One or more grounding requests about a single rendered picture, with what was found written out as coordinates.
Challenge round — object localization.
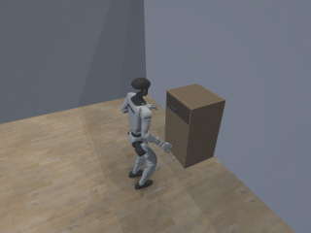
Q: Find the right robot forearm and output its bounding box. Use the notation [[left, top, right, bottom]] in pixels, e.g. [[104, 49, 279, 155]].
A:
[[145, 133, 165, 148]]

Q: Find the left robot hand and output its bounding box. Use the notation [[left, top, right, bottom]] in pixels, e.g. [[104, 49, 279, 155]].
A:
[[148, 104, 157, 111]]

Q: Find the right robot shin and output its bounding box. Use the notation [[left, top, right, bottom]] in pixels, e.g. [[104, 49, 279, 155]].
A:
[[139, 163, 157, 185]]

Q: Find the humanoid robot torso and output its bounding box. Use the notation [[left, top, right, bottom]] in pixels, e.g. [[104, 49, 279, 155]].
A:
[[128, 94, 149, 149]]

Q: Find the cabinet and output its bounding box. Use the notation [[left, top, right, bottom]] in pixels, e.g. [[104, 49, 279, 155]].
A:
[[164, 83, 226, 169]]

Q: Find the drawer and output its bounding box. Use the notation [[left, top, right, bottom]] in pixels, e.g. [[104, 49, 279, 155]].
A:
[[167, 92, 190, 125]]

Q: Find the robot right upper arm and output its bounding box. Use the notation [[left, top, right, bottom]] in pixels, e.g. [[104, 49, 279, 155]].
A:
[[140, 107, 153, 140]]

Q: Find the handle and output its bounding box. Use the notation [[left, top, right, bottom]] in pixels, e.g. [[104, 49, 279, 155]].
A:
[[169, 105, 180, 113]]

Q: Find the robot left upper arm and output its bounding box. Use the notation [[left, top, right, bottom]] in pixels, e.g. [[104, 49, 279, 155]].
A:
[[121, 92, 136, 114]]

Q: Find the right robot hand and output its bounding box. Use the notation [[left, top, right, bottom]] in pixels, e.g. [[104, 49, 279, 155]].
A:
[[162, 142, 173, 153]]

